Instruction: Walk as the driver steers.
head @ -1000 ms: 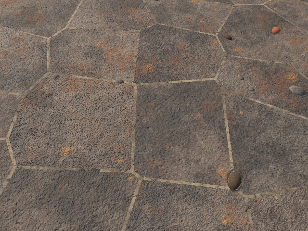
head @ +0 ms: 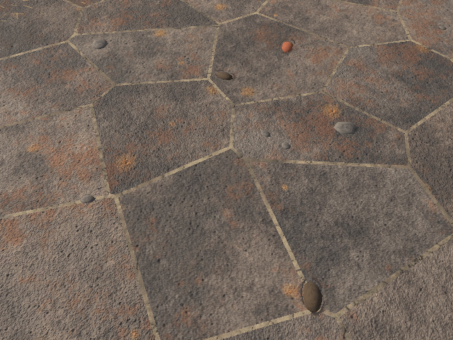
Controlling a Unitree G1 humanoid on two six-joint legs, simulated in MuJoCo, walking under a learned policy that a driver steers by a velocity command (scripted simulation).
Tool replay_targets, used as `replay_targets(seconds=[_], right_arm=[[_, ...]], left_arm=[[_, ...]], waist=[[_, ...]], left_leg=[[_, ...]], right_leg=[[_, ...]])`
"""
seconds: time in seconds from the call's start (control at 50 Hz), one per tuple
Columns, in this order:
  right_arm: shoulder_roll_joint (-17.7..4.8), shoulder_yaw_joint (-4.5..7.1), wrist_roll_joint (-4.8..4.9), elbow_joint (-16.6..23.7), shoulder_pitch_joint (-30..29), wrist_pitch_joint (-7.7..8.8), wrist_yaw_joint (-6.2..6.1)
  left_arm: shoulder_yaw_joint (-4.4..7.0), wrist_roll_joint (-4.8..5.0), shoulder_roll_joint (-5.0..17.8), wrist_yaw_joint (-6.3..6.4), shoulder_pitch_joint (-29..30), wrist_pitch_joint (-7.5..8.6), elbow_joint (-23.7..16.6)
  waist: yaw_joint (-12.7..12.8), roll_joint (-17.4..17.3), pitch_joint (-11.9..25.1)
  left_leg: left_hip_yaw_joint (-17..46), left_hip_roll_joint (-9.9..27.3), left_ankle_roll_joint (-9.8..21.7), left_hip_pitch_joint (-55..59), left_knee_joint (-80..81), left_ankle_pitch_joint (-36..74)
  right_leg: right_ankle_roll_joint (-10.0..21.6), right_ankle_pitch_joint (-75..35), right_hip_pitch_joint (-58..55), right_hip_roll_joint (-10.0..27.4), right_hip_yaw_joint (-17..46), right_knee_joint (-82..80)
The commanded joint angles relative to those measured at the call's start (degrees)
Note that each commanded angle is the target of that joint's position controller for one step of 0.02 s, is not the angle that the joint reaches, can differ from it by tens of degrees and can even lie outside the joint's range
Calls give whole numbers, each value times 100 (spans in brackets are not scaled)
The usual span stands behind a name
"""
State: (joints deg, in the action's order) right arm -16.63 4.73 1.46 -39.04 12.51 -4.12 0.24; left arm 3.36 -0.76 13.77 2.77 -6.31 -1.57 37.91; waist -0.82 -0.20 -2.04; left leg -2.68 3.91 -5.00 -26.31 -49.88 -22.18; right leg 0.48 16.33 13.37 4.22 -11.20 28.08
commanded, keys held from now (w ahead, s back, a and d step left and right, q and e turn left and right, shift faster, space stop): q+shift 0.30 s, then shift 0.12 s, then e+shift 0.44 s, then w+e+shift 0.14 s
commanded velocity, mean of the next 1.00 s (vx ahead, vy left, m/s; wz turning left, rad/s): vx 0.04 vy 0.00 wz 0.09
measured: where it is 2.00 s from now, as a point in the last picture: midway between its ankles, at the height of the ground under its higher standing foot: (300, 261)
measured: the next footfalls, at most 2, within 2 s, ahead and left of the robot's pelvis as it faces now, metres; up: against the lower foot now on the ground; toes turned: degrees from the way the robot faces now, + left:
left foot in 0.08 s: +0.04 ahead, +0.13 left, +0.00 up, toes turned +10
right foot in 0.54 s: +0.15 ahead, -0.06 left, +0.00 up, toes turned +24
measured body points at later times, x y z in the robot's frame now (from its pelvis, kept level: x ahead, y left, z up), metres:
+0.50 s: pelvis +0.03 +0.04 +0.00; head +0.05 +0.06 +0.45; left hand +0.07 +0.36 -0.11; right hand +0.31 -0.15 -0.07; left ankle +0.00 +0.13 -0.74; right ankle +0.12 -0.08 -0.71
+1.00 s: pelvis +0.04 +0.06 +0.01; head +0.06 +0.08 +0.46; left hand +0.19 +0.37 -0.08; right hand +0.17 -0.23 -0.08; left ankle +0.00 +0.15 -0.74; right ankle +0.07 -0.09 -0.65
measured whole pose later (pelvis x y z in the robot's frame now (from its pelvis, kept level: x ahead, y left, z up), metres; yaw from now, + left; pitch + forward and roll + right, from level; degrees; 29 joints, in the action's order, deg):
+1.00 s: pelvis +0.04 +0.06 +0.01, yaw +2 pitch +2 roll -1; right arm -16.6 4.8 -0.4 -39.1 14.7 2.0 -1.8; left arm 6.7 1.8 20.2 0.9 -11.5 -1.7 37.3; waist -1.2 1.5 1.0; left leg -0.6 -2.2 3.1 -9.7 -22.1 -15.0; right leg -1.4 17.3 34.5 -1.5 5.8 61.8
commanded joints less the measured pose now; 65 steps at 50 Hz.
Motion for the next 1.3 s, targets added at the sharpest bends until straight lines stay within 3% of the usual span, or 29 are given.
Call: replay_targets(seconds=[0.02,0.06,0.08,0.1,0.12,0.14,0.16,0.18,0.2,0.24,0.3,0.42,0.5,0.54,0.58,0.6,0.62,0.72,0.84,0.86,0.88,0.9,0.92,0.96,1.02,1.08,1.1,1.18,1.3], right_arm=[[-450,112,5,661,-231,34,126],[-471,186,12,618,66,-19,133],[-671,294,-18,522,389,-8,49],[-1506,542,-41,558,768,38,-79],[-1857,551,-262,734,671,186,-50],[-1546,479,-285,754,626,332,22],[-1411,418,-213,711,422,417,-8],[-1246,378,-67,741,59,417,-63],[-1070,311,34,814,-279,367,-123],[-1014,273,-16,913,-459,294,-203],[-1120,319,-20,902,-337,262,-265],[-1032,221,-125,892,-435,187,-240],[-369,-111,-240,762,-634,226,-148],[-224,-187,-282,560,-430,318,-102],[-575,-46,-405,524,90,412,-138],[-642,-21,-402,573,-169,422,-192],[-716,26,-316,634,-504,416,-237],[-266,48,-153,780,-856,427,-179],[-245,142,-32,305,-10,530,-33],[-593,253,-83,246,181,491,-61],[-1150,347,-285,329,80,443,-72],[-1028,307,-451,485,-107,530,-56],[-800,226,-354,572,-356,610,-114],[-748,190,-132,531,-362,726,-253],[-730,132,-199,369,288,886,-263],[-734,108,-263,238,689,969,-181],[-794,69,-443,44,1053,894,-63],[-698,38,-402,-113,1165,943,-45],[-473,-85,-405,-746,1914,995,-108]], left_arm=[[398,121,1129,-46,8,92,-275],[421,233,1085,-99,91,120,-209],[405,223,921,-151,-221,134,-52],[349,27,691,-182,-152,158,-218],[241,-108,497,-142,499,191,-675],[316,-53,801,-123,779,200,-636],[317,45,786,-97,843,220,-634],[343,29,814,-40,670,224,-511],[384,-22,930,9,546,216,-471],[377,-32,842,-24,332,230,-369],[304,23,667,-51,347,253,-309],[246,63,717,-147,353,236,-236],[137,79,584,-270,46,294,-143],[69,29,469,-339,31,335,-150],[260,16,1390,-305,366,331,-391],[268,71,1285,-306,346,322,-381],[261,99,1171,-305,185,308,-363],[452,195,1387,-131,-531,237,-330],[523,393,1259,-17,233,-160,-624],[455,358,1023,-27,108,-170,-654],[384,338,748,-58,-201,-129,-706],[465,260,1144,-78,-215,-14,-722],[521,277,1373,-127,-184,34,-651],[490,214,1249,-176,-311,80,-458],[357,273,964,-285,-212,188,-507],[317,311,942,-325,-71,259,-612],[296,-393,919,-590,185,4,-541],[288,-133,892,-857,285,-116,-506],[47,-200,566,-930,1248,105,-741]], waist=[[165,932,636],[-74,782,666],[-161,295,737],[-217,-1333,743],[-260,-2079,1075],[-514,-1058,1302],[-327,-800,1031],[-94,-404,821],[65,-454,738],[195,-577,863],[130,-512,917],[-62,-881,894],[-8,-832,966],[54,-683,743],[-548,695,491],[-394,1171,447],[-206,1250,382],[209,1078,771],[-238,869,1042],[-184,379,1007],[5,-1408,894],[7,-1228,561],[92,-930,315],[52,-631,198],[-230,-526,67],[-373,-514,-171],[-344,32,-342],[-324,-612,-653],[-541,-493,-1109]], left_leg=[[-238,-7,274,61,714,72],[-413,-204,560,798,1681,757],[-153,-338,808,1523,2259,1559],[1693,797,1425,2694,2604,4221],[3671,1776,2693,2941,2767,4801],[3327,1737,2739,2993,2951,4118],[2913,1422,2422,2771,2958,3624],[2535,1100,2081,2540,2910,3295],[2343,937,1890,2280,2907,3204],[2196,665,1801,1960,2885,3374],[2340,484,1735,1956,2810,3049],[2578,481,1689,1505,2566,2570],[2372,574,1645,1301,2315,3006],[2023,195,1281,1046,2364,1968],[1150,-700,718,980,1687,390],[871,-757,472,1109,1516,295],[769,-749,418,1045,1408,272],[922,-957,352,-104,468,-1148],[681,-944,364,1742,2931,916],[1357,-149,649,2544,3278,1056],[3224,1286,1448,2871,3739,138],[3810,1976,1818,2400,3979,-972],[3417,1739,1678,2328,4037,-1497],[2608,1281,1231,2745,4042,-1323],[1699,1049,1041,2889,4108,-783],[1204,1032,1047,2906,4177,-497],[921,1046,921,2409,4316,-617],[246,1117,756,2473,4456,-313],[-324,1389,1147,3192,4809,825]], right_leg=[[1053,-2750,-869,1708,851,-473],[635,-2409,-586,1596,468,123],[263,-1801,-149,1251,149,875],[-323,252,1511,527,-285,2738],[-622,2429,2958,-400,662,4091],[-533,2302,3144,-320,1409,4624],[-385,1783,3184,-289,1578,4576],[-348,1239,3189,-193,1650,4271],[-350,851,3047,-168,1681,3974],[-425,397,2597,-382,1622,3806],[-530,133,2433,-624,1690,2867],[-542,77,1616,-556,1610,1871],[-346,14,572,-205,1433,998],[-147,-1379,-296,-263,1501,-344],[575,-2977,-24,483,2630,-280],[1017,-2257,331,712,3262,-600],[1073,-2002,307,717,3564,-682],[1328,-2603,-887,869,4403,-569],[612,-1409,162,-2,3874,-323],[290,-108,1090,-404,3504,282],[-8,1631,2575,-1289,2346,1670],[-90,1424,3082,-582,2388,2712],[-72,889,3298,-365,2227,3135],[-194,134,3769,-199,1998,3730],[-245,-507,4163,2,1677,4481],[-325,-1004,4463,128,1693,4608],[-285,-877,4141,-134,1489,4586],[-187,-1312,4294,-32,1411,4214],[406,-744,4069,-154,1014,2302]])
Keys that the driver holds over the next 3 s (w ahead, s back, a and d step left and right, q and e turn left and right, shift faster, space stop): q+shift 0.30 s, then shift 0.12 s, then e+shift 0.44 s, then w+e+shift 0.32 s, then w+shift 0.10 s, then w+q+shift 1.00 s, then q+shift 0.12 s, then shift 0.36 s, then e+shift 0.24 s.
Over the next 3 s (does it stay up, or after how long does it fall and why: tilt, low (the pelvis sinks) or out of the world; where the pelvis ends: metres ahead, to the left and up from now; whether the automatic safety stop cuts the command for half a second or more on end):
stays up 1.33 0.00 0.00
